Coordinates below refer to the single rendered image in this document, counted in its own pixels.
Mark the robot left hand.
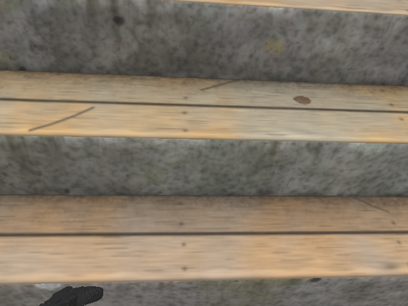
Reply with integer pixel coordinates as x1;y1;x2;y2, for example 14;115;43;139
39;286;103;306

